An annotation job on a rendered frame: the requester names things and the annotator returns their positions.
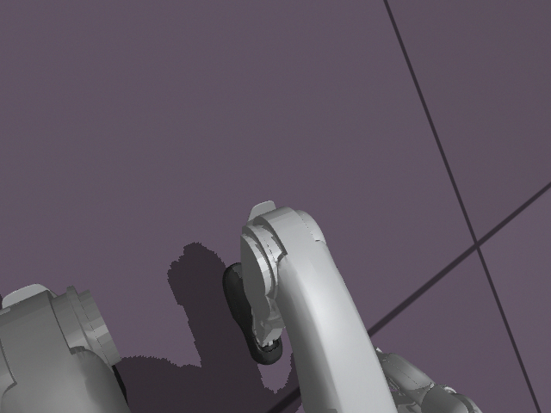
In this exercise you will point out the right robot foot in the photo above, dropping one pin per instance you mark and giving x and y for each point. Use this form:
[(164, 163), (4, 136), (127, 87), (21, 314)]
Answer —
[(240, 308)]

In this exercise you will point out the right robot hand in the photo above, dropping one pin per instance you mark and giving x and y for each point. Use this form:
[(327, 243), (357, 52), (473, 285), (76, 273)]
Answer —
[(410, 381)]

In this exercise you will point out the left robot foot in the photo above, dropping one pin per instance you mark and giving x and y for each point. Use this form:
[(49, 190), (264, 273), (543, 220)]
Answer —
[(120, 382)]

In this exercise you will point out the right robot arm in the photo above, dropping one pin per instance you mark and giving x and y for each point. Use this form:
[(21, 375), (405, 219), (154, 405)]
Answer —
[(443, 399)]

